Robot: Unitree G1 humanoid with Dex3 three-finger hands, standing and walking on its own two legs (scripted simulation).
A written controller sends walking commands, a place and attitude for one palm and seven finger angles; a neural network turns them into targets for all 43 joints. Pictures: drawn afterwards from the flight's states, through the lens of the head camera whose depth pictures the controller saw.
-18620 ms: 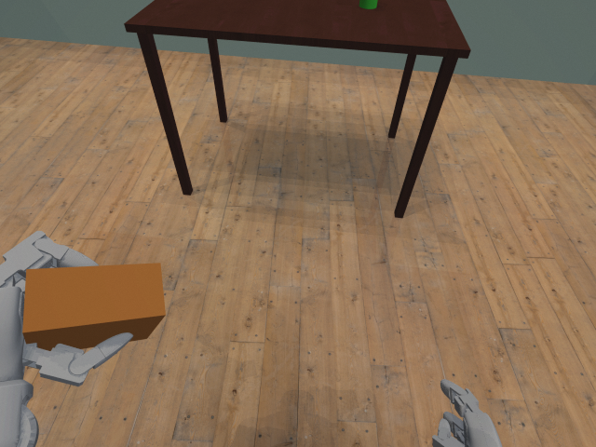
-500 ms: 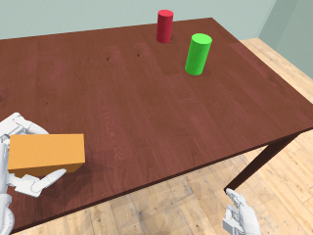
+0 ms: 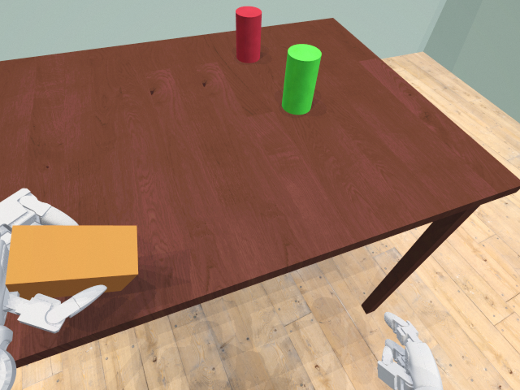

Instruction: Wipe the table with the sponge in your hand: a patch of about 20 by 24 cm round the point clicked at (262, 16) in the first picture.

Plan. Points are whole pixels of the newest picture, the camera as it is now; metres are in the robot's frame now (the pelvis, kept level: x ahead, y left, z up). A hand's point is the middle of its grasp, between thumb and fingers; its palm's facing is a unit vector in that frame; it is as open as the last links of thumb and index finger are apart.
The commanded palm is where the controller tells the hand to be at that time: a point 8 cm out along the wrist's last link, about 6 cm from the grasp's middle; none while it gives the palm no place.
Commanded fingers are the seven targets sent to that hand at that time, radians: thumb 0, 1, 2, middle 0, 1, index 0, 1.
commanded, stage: shuffle to correct the standing spot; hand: left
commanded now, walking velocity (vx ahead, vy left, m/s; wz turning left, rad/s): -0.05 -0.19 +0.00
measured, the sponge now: (93, 262) +0.23 +0.22 +0.14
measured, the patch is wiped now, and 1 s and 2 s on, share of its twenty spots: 0.00 0.00 0.00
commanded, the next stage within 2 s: none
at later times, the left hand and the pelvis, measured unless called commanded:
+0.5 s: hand (63, 267) +0.21 +0.23 +0.16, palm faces +0.32 -0.85 -0.41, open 9.8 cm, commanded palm +0.16 +0.27 +0.18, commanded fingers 0.00 0.10 1.30 -1.20 -1.60 -1.20 -1.60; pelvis +0.00 -0.01 +0.00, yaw +0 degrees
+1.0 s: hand (65, 262) +0.22 +0.23 +0.16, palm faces +0.32 -0.85 -0.42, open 9.8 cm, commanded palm +0.16 +0.27 +0.18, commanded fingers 0.00 0.10 1.30 -1.20 -1.60 -1.20 -1.60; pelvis +0.00 -0.01 +0.00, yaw +1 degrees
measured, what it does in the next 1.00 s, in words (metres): stands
